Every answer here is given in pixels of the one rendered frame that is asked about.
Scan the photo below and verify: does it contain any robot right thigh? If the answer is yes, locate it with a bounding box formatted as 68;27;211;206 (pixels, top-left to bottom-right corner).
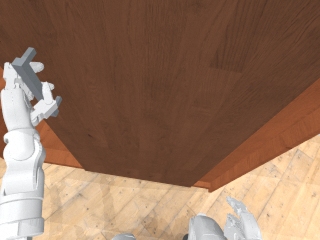
188;215;228;240

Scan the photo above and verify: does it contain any left robot hand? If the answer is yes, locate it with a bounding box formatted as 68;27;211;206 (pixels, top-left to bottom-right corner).
0;62;58;132

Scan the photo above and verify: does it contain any wardrobe door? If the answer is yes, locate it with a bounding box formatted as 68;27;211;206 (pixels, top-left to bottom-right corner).
199;78;320;183
0;0;320;188

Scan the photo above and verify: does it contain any right robot hand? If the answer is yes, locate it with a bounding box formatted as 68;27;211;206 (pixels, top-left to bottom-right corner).
223;196;263;240

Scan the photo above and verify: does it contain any handle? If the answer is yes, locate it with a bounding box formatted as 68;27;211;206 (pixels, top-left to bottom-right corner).
11;47;62;117

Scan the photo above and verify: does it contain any left robot forearm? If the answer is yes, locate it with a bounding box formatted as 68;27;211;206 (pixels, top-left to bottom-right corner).
0;127;46;240

